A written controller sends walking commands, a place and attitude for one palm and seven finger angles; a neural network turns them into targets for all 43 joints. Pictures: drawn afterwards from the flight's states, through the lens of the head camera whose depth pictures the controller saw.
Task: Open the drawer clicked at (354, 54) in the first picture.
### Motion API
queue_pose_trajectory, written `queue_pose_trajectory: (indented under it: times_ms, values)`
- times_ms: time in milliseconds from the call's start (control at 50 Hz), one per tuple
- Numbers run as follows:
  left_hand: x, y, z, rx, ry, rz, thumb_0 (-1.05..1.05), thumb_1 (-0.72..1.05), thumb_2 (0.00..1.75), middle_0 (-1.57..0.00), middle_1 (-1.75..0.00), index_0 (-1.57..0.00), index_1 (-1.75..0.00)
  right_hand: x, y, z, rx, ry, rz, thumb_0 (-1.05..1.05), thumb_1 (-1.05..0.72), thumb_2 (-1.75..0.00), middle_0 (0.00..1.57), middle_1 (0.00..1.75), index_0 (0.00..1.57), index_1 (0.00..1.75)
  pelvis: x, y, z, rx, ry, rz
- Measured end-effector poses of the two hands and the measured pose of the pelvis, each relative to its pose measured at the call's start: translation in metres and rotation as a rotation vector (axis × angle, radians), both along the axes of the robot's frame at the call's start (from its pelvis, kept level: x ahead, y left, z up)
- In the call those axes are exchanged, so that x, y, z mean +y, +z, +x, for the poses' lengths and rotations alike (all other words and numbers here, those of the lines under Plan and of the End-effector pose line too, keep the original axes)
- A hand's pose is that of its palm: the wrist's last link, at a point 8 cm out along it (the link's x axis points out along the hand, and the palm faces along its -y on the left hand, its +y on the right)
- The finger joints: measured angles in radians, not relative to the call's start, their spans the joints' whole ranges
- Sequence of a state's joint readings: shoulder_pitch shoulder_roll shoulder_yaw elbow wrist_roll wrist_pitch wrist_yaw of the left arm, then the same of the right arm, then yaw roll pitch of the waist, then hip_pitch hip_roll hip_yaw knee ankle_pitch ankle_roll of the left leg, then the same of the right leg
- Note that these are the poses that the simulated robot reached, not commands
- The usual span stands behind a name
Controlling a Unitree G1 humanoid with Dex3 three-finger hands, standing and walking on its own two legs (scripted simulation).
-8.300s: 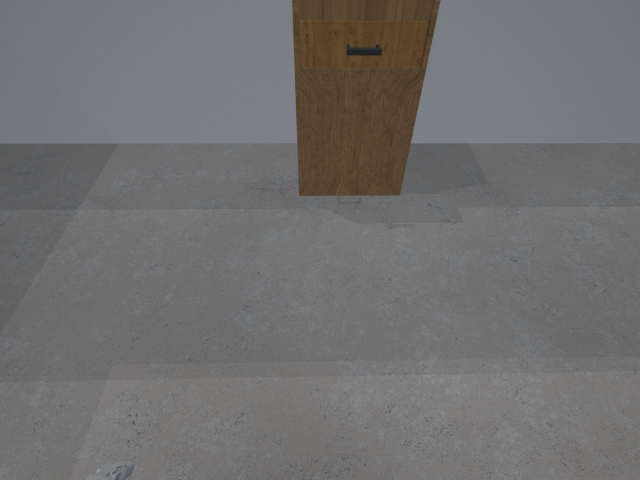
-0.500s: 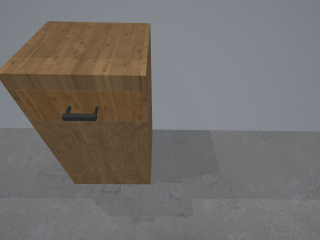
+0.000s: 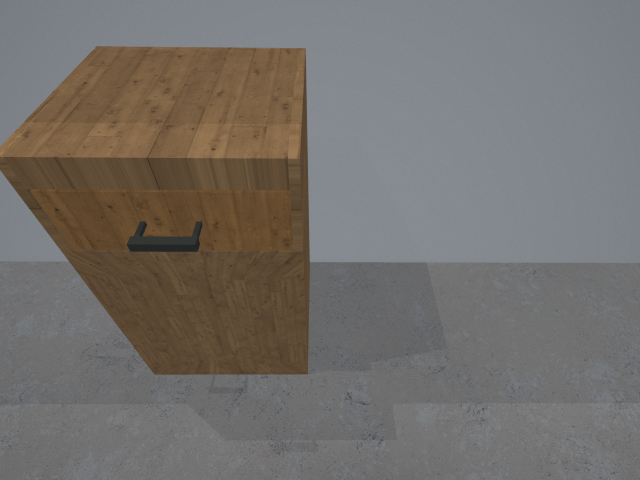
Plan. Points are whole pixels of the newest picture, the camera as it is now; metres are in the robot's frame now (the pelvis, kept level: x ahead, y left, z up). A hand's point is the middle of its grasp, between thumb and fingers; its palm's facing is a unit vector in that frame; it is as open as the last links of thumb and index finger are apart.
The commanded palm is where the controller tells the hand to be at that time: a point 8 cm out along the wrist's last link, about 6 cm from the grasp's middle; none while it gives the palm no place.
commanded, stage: come to a stop and stand still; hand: left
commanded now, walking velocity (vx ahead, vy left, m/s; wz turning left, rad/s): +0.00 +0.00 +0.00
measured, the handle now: (167, 235) +0.53 +0.33 -0.06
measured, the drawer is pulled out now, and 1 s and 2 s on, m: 0.00 0.00 0.00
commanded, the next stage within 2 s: look again from close up in 0.04 s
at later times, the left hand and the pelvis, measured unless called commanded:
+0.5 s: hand out of the picture -0.01 +0.17 -0.18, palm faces +0.03 -0.98 -0.21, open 7.3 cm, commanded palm none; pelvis -0.01 +0.00 -0.01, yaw +0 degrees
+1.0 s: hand out of the picture -0.04 +0.16 -0.19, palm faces +0.14 -0.97 -0.17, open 7.4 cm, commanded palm none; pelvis -0.02 +0.00 -0.01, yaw +4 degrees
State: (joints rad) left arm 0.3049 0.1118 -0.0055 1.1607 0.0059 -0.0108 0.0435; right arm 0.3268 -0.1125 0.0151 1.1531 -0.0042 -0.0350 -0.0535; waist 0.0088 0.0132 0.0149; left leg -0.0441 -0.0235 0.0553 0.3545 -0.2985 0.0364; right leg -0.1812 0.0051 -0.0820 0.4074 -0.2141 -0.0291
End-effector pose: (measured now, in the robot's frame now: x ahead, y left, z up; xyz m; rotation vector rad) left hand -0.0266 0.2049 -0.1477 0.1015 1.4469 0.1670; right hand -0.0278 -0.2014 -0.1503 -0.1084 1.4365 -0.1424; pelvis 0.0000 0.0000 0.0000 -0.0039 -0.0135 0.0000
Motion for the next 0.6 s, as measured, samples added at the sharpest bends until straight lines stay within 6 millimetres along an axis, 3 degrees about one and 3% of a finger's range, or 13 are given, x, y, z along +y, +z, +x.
queue_pose_trajectory:
  times_ms: [220,380,600]
  values:
    - [0.005,-0.002,0.004,-0.019,-0.025,0.021,0.01,0.91,0.9,-0.2,-0.3,-0.2,-0.3,-0.01,-0.002,0.006,-0.013,0.01,-0.013,0.01,-0.91,-0.9,0.2,0.3,0.2,0.3,0.0,-0.004,-0.004,0.012,0.002,-0.008]
    - [0.014,0.0,0.009,-0.055,-0.031,0.038,0.01,0.91,0.9,-0.2,-0.3,-0.2,-0.3,-0.003,-0.011,0.014,-0.082,0.032,0.01,0.01,-0.91,-0.9,0.19,0.3,0.2,0.3,0.005,-0.008,-0.006,-0.011,0.005,0.0]
    - [0.012,0.002,0.006,-0.07,-0.039,0.038,0.01,0.92,0.9,-0.2,-0.3,-0.2,-0.3,-0.001,-0.01,-0.008,-0.047,0.024,0.032,0.01,-0.92,-0.9,0.2,0.3,0.2,0.3,0.0,-0.006,-0.014,-0.018,-0.005,0.009]
